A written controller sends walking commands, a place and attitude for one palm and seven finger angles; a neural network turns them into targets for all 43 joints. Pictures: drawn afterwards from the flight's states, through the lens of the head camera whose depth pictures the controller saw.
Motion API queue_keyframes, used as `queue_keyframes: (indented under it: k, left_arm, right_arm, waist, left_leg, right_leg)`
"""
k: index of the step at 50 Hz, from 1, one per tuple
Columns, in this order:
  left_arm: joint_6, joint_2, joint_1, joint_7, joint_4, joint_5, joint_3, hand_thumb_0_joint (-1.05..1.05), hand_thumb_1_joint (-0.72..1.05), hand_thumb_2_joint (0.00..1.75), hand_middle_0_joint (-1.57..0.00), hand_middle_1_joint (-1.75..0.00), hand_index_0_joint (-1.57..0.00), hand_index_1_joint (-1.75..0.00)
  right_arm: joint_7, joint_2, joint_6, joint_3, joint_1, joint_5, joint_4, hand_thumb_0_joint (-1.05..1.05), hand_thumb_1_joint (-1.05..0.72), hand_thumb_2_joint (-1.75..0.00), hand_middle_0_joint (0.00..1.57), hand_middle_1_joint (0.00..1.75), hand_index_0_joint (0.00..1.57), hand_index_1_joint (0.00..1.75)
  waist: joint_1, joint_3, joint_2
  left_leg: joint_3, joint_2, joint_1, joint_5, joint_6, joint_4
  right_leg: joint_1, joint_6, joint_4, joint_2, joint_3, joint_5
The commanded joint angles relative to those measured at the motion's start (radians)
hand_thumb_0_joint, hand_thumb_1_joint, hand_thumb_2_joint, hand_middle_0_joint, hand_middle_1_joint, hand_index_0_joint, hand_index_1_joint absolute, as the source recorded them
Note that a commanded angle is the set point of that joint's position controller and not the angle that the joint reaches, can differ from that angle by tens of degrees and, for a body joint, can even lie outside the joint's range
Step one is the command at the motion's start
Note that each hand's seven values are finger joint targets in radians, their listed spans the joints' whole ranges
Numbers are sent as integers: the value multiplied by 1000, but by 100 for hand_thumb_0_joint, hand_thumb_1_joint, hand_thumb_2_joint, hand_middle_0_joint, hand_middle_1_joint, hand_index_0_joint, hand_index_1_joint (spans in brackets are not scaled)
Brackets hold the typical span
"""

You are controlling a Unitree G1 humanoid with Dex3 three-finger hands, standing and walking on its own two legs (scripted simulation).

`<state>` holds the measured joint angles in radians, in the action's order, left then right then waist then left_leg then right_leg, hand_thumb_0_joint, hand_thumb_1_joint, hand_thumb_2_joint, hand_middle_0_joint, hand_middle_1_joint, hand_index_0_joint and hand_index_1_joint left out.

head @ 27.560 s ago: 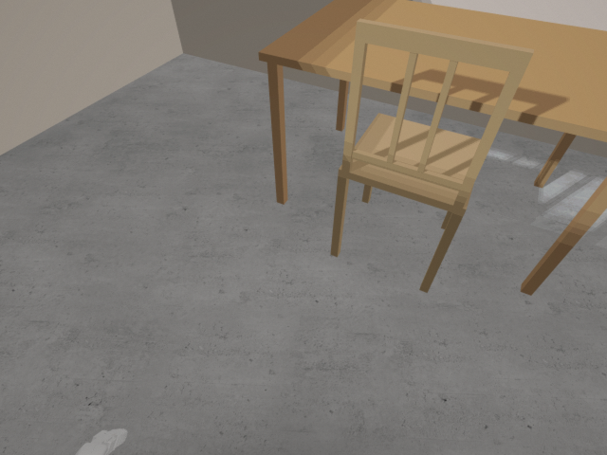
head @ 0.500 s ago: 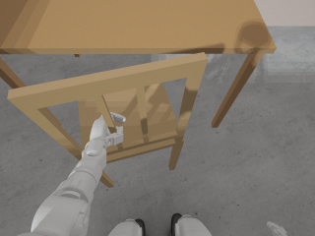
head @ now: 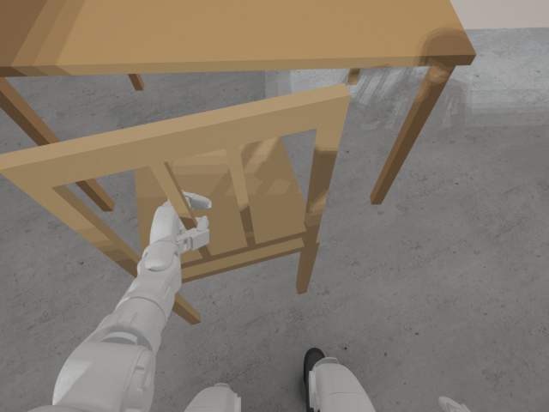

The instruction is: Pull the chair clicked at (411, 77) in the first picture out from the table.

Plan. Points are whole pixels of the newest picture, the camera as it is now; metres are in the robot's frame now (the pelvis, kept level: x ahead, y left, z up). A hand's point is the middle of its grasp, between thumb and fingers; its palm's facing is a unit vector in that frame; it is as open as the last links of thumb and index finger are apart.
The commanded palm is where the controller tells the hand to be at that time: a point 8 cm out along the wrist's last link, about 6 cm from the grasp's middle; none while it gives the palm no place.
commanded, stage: step backward, pulling the chair out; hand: left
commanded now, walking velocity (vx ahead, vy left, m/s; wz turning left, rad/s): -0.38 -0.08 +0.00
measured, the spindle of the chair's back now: (187, 217) +0.41 +0.14 -0.04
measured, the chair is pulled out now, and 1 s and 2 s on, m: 0.24 0.27 0.27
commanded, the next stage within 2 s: none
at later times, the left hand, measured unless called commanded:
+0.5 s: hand (196, 252) +0.35 +0.12 -0.06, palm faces -0.02 -0.98 -0.18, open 5.2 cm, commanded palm +0.37 +0.18 -0.05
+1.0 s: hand (196, 253) +0.35 +0.12 -0.06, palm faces -0.02 -0.98 -0.20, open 5.2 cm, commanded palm +0.36 +0.18 -0.05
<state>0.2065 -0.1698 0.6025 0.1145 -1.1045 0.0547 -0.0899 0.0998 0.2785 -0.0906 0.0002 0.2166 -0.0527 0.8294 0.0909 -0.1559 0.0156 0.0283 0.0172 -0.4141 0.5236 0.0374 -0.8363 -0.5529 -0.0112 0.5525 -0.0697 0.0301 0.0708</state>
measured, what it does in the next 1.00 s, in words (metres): steps on the spot: left foot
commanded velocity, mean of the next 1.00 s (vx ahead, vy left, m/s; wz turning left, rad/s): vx -0.38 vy -0.06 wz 0.00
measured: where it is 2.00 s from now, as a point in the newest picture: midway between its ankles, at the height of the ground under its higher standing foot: outside the picture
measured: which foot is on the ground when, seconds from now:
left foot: up 0.00-0.04, down 0.06-1.00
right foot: down 0.00-1.00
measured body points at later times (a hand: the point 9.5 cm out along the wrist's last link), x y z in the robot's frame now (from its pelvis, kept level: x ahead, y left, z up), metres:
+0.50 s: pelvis -0.03 +0.01 -0.01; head +0.06 -0.01 +0.43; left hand +0.35 +0.17 -0.04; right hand +0.02 -0.25 -0.15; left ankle -0.06 +0.17 -0.72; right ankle +0.12 -0.12 -0.72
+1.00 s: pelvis -0.02 +0.01 -0.01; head +0.06 -0.01 +0.44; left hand +0.35 +0.17 -0.04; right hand +0.04 -0.26 -0.14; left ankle -0.06 +0.17 -0.72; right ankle +0.12 -0.12 -0.72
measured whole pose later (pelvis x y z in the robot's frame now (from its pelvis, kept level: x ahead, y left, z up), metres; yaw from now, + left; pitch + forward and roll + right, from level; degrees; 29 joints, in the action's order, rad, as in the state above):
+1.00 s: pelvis -0.02 +0.01 -0.01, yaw -1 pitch +5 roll +2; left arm 0.25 -0.16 0.53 0.09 -1.08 0.02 -0.05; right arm 0.12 0.25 -0.04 -0.03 0.25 -0.05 0.77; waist 0.06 -0.09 0.00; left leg -0.02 -0.03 -0.34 0.41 0.06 -0.66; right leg -0.60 0.00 0.58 -0.07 0.02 0.06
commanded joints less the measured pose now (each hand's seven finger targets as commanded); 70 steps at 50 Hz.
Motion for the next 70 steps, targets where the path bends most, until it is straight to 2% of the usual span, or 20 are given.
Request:
queue_keyframes:
  k: [1,3,4,5,7,8,10,12,15,18,20,22,25,27,29,35,40,50,59,70]
  left_arm:
    - [49,-209,302,-2,194,-14,19,0,90,90,-50,-145,-50,-145]
    - [49,-175,321,-12,218,-17,33,0,90,90,-50,-145,-50,-145]
    - [48,-160,356,-20,228,-24,34,0,90,90,-50,-145,-50,-145]
    - [57,-145,410,-32,290,-27,57,0,90,90,-50,-145,-50,-145]
    - [63,-147,437,-34,318,-39,53,0,90,90,-50,-145,-50,-145]
    - [60,-148,412,-31,290,-42,43,0,90,90,-50,-145,-50,-145]
    - [60,-144,387,-30,264,-44,40,0,90,90,-50,-145,-50,-145]
    - [52,-165,374,-32,250,-37,37,0,90,90,-50,-145,-50,-145]
    - [51,-202,344,-28,211,-36,19,0,90,90,-50,-145,-50,-145]
    - [60,-211,332,-16,204,-40,16,0,90,90,-50,-145,-50,-145]
    - [72,-192,340,-14,225,-46,22,0,90,90,-50,-145,-50,-145]
    - [76,-213,352,-8,242,-43,6,0,90,90,-50,-145,-50,-145]
    - [82,-203,360,-11,256,-43,18,0,90,90,-50,-145,-50,-145]
    - [81,-222,338,-11,232,-39,13,0,90,90,-50,-145,-50,-145]
    - [85,-224,315,-8,204,-47,7,0,90,90,-50,-145,-50,-145]
    - [106,-199,343,-6,232,-55,23,0,90,90,-50,-145,-50,-145]
    - [104,-193,348,-11,256,-53,30,0,90,90,-50,-145,-50,-145]
    - [118,-225,300,-2,224,-62,10,0,90,90,-50,-145,-50,-145]
    - [121,-211,323,-1,238,-64,21,0,90,90,-50,-145,-50,-145]
    - [122,-211,310,0,241,-60,24,0,90,90,-50,-145,-50,-145]
  right_arm:
    - [30,126,-33,-36,99,3,-67,0,-90,-90,20,30,20,30]
    - [41,155,-22,-54,92,6,-100,0,-90,-90,20,30,20,30]
    - [39,153,-17,-66,100,4,-107,0,-90,-90,20,30,20,30]
    - [32,123,-9,-68,81,15,-129,0,-90,-90,20,30,20,30]
    - [27,117,10,-69,58,27,-143,0,-90,-90,20,30,20,30]
    - [22,120,16,-74,66,26,-149,0,-90,-90,20,30,20,30]
    - [17,118,25,-80,90,24,-149,0,-90,-90,20,30,20,30]
    - [19,129,36,-90,123,16,-130,0,-90,-90,20,30,20,30]
    - [21,115,31,-81,126,6,-115,0,-90,-90,20,30,20,30]
    - [29,122,10,-62,113,11,-106,0,-90,-90,20,30,20,30]
    - [30,125,8,-58,83,19,-131,0,-90,-90,20,30,20,30]
    - [34,130,7,-59,72,17,-133,0,-90,-90,20,30,20,30]
    - [33,116,8,-68,112,9,-133,0,-90,-90,20,30,20,30]
    - [35,121,4,-70,130,5,-119,0,-90,-90,20,30,20,30]
    - [32,115,1,-68,144,4,-106,0,-90,-90,20,30,20,30]
    - [43,125,11,-63,99,10,-131,0,-90,-90,20,30,20,30]
    - [40,119,20,-75,120,10,-142,0,-90,-90,20,30,20,30]
    - [40,112,22,-76,134,9,-117,0,-90,-90,20,30,20,30]
    - [47,116,35,-70,104,11,-135,0,-90,-90,20,30,20,30]
    - [44,115,31,-72,121,8,-136,0,-90,-90,20,30,20,30]
  waist:
    - [-39,510,88]
    - [-51,491,-55]
    - [-52,507,-80]
    - [-46,529,-187]
    - [-42,493,-248]
    - [-46,458,-233]
    - [-42,463,-134]
    - [-28,518,-5]
    - [-30,518,100]
    - [-40,489,5]
    - [-53,465,-123]
    - [-62,451,-130]
    - [-48,495,28]
    - [-48,470,125]
    - [-43,494,149]
    - [-52,481,-100]
    - [-47,472,-62]
    - [-42,515,65]
    - [-48,506,-61]
    - [-49,476,1]
  left_leg:
    - [-33,-48,134,-172,-11,397]
    - [89,-176,133,-415,-63,439]
    - [83,-206,164,-581,-68,370]
    - [70,-223,163,-626,-66,365]
    - [83,-245,118,-693,-64,350]
    - [75,-253,93,-698,-59,333]
    - [57,-231,78,-727,-34,240]
    - [24,-167,61,-529,0,147]
    - [-18,-68,67,-59,4,153]
    - [-12,-91,89,-70,-32,316]
    - [34,-150,-8,-160,-57,366]
    - [40,-178,-52,-237,-59,366]
    - [-9,-121,-3,-217,-26,260]
    - [-27,-69,34,-57,-17,212]
    - [-47,-44,93,-66,-17,202]
    - [24,-161,17,-311,-43,364]
    - [2,-153,4,-325,-24,310]
    - [-38,-74,85,-187,-21,258]
    - [-1,-140,44,-347,-24,341]
    - [-17,-105,33,-204,-23,305]
  right_leg:
    - [375,-16,-91,-171,-144,-15]
    - [340,30,38,-47,-49,-58]
    - [331,32,84,-15,-33,-121]
    - [343,32,129,-27,-29,-110]
    - [362,25,173,-21,-33,-81]
    - [349,14,177,-19,-37,-61]
    - [390,-12,121,-43,-59,-254]
    - [417,-55,56,-124,-128,-401]
    - [342,-56,-108,-194,-194,-112]
    - [291,5,-120,-122,-118,151]
    - [329,31,7,-53,-65,164]
    - [370,27,66,-43,-62,104]
    - [359,-1,-15,-104,-134,-2]
    - [296,-23,-137,-151,-189,117]
    - [275,-23,-185,-172,-182,154]
    - [335,26,26,-51,-66,39]
    - [332,-2,36,-73,-94,-61]
    - [311,-1,-115,-126,-145,17]
    - [343,16,-6,-66,-79,-67]
    - [298,1,-62,-87,-116,52]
